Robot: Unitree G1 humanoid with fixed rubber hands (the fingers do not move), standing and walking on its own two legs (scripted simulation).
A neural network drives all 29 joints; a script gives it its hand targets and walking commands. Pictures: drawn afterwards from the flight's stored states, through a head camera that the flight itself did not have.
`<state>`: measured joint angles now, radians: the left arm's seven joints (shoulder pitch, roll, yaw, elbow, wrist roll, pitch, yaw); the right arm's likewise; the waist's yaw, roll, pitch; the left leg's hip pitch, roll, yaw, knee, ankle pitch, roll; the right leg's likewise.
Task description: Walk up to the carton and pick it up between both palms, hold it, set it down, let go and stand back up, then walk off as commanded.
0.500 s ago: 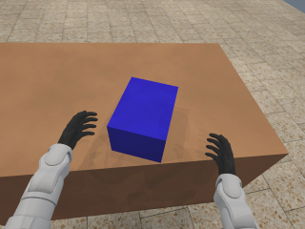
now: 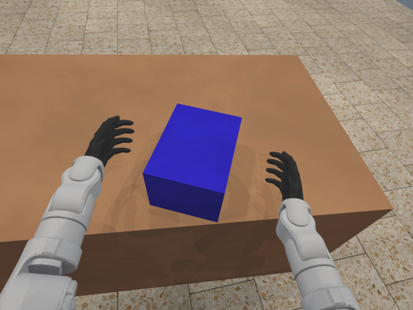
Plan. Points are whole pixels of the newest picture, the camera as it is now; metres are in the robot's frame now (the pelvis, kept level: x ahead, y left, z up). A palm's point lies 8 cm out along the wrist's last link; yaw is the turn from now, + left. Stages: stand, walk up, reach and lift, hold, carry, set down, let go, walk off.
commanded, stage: reach and lift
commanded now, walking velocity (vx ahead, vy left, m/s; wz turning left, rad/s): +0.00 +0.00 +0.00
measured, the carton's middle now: (196, 160) +0.47 +0.05 -0.05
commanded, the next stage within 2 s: none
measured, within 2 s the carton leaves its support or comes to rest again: neither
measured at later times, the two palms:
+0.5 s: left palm (106, 117) +0.44 +0.23 +0.11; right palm (279, 152) +0.41 -0.12 +0.07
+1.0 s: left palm (112, 111) +0.48 +0.23 +0.10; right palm (275, 146) +0.44 -0.13 +0.06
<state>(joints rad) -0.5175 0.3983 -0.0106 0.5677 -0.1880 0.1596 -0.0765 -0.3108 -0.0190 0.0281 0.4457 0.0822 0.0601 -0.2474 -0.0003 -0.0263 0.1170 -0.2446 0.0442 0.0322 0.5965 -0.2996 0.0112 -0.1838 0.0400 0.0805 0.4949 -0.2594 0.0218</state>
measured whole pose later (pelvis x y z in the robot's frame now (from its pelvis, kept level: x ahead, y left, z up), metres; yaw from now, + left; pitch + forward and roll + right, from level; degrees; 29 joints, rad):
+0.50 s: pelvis +0.01 +0.00 +0.00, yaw +0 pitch +3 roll -2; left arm -0.90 0.40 -0.07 1.03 -0.21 0.03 -0.04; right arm -0.71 -0.02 -0.06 0.90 0.08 -0.01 -0.26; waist 0.00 -0.03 0.03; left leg -0.35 0.04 0.03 0.60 -0.30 0.01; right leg -0.29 0.04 0.08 0.49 -0.26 0.02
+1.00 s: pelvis +0.03 +0.00 +0.00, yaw -1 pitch +11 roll -2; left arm -1.03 0.39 -0.09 1.31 -0.22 -0.11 -0.04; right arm -0.86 -0.03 -0.08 1.18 0.08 -0.15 -0.26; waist -0.01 -0.02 -0.07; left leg -0.49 0.04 0.03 0.60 -0.30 0.00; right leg -0.43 0.04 0.08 0.49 -0.26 0.02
